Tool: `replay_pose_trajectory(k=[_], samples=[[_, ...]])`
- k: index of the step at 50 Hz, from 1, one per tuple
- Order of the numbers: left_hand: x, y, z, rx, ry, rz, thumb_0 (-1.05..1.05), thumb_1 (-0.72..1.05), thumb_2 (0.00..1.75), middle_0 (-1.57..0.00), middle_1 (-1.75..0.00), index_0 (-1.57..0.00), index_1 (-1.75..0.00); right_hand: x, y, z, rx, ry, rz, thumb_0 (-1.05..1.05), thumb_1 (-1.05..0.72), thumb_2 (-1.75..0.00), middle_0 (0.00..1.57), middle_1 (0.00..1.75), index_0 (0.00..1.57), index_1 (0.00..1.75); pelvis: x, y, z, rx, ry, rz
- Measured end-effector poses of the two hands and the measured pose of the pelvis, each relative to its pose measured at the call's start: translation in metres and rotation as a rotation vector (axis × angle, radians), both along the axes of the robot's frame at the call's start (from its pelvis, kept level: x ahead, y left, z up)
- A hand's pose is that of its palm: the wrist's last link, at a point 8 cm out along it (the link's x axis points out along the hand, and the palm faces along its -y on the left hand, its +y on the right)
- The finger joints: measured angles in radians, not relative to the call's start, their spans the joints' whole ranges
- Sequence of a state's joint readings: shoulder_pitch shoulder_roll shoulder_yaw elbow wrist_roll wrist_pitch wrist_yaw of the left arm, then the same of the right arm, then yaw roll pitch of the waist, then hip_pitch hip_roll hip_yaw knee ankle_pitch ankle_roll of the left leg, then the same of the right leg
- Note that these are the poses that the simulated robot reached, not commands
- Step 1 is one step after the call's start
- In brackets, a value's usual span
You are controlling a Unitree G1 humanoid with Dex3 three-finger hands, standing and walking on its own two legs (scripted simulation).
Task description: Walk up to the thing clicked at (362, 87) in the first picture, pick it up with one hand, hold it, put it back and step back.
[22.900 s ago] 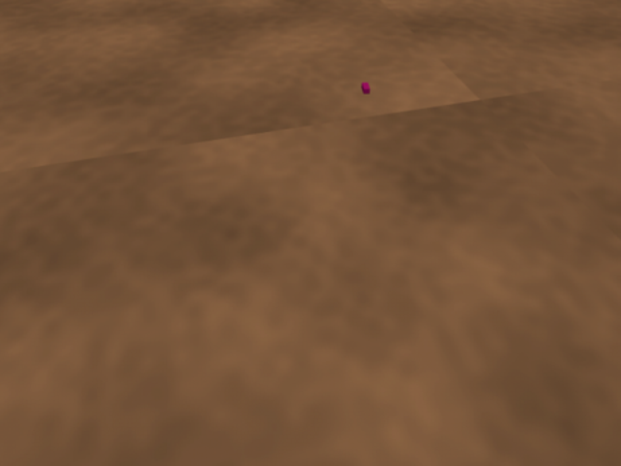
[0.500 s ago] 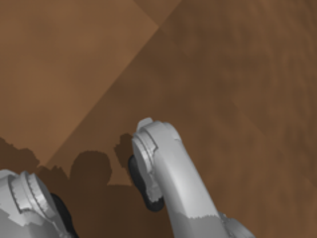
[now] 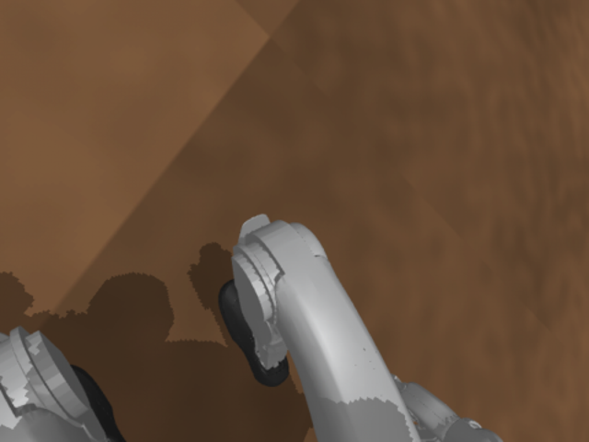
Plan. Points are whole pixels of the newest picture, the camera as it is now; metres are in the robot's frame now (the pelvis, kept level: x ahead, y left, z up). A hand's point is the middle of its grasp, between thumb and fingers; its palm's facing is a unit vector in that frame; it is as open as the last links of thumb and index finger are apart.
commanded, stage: rest palm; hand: left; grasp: from above
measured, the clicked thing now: out of the picture +0.46 +0.38 -0.30
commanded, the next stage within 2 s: close in 0.90 s
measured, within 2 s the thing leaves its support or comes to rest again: neither
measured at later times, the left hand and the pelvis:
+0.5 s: hand out of the picture +0.45 +0.35 -0.26, palm faces -0.33 -0.32 -0.89, open 12.1 cm; pelvis +0.00 +0.00 +0.00, yaw -1 degrees
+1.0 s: hand out of the picture +0.45 +0.36 -0.26, palm faces -0.33 -0.31 -0.89, open 11.8 cm; pelvis -0.01 +0.00 +0.00, yaw -1 degrees
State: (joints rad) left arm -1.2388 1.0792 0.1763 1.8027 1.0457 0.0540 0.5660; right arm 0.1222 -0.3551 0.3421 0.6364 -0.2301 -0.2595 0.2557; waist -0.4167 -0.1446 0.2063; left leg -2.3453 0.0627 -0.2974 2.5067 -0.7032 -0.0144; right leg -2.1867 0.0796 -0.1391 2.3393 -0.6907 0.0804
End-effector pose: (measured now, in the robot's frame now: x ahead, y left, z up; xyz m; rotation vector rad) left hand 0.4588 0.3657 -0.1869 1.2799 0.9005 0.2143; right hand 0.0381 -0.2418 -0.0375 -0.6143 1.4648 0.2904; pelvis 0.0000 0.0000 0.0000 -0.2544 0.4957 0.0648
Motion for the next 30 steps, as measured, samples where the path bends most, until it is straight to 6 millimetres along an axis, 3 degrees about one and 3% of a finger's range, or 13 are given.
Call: replay_pose_trajectory(k=[30], samples=[[-0.001,-0.007,-0.015,-0.001,-0.007,-0.017,0.00,-0.16,0.66,-0.41,-0.69,-0.40,-0.69,-0.025,0.008,0.016,-0.004,0.053,-0.007,0.00,-0.92,-0.91,0.19,0.30,0.20,0.30,-0.005,0.004,0.002,-0.025,-0.021,-0.006]])
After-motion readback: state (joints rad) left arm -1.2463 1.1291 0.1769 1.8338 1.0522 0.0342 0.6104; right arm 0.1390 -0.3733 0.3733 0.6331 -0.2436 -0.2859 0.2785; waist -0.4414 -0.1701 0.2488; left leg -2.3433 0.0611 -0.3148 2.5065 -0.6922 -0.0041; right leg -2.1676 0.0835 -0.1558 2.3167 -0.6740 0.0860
